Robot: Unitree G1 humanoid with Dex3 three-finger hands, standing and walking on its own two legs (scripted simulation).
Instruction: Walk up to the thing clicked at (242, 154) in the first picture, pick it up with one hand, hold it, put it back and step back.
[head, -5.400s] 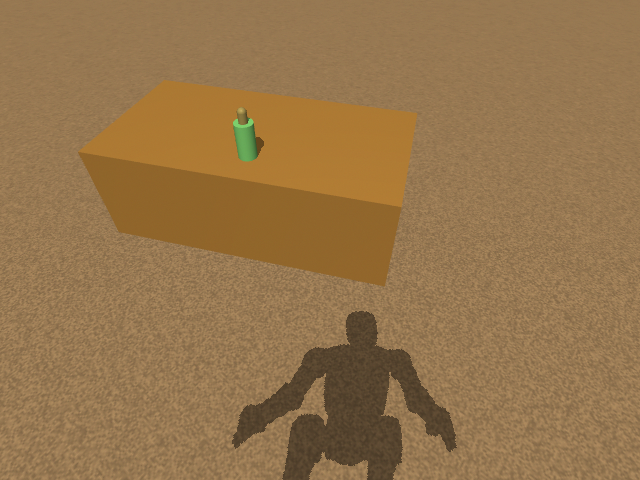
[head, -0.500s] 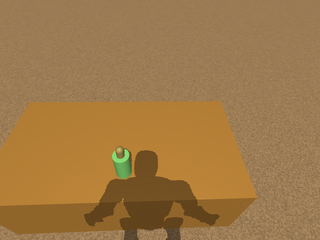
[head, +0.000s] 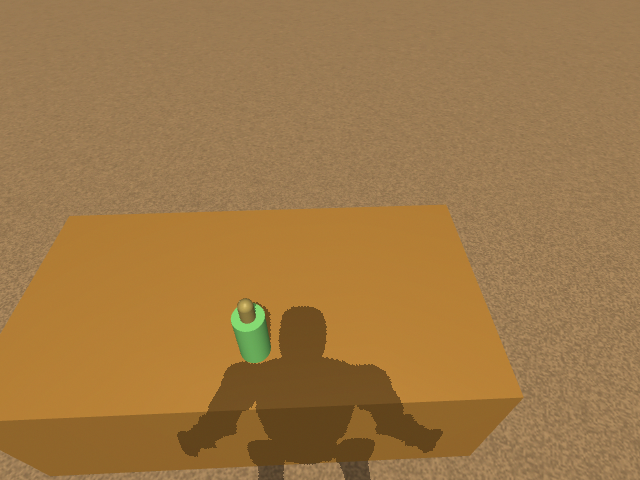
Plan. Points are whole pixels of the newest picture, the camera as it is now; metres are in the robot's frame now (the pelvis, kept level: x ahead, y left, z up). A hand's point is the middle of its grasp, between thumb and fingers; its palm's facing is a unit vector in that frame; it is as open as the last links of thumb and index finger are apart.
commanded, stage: stand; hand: left
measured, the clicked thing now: (250, 327) +0.51 +0.17 -0.27
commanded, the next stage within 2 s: go down in 1.96 s
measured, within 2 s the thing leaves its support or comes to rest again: neither
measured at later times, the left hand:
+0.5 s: hand out of the picture +0.08 +0.26 -0.16, palm faces -0.02 -0.94 -0.33, open 7.4 cm
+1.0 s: hand out of the picture +0.09 +0.26 -0.16, palm faces -0.03 -0.94 -0.34, open 7.4 cm
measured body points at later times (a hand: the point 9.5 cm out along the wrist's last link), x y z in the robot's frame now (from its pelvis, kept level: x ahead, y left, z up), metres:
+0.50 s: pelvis +0.00 +0.00 +0.00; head +0.01 +0.01 +0.45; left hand +0.08 +0.31 -0.13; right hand +0.08 -0.30 -0.13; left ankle +0.00 +0.14 -0.75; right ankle +0.00 -0.11 -0.75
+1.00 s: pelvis +0.01 +0.01 +0.00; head +0.02 +0.01 +0.45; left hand +0.09 +0.31 -0.13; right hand +0.09 -0.29 -0.13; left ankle +0.00 +0.14 -0.75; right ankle +0.00 -0.11 -0.75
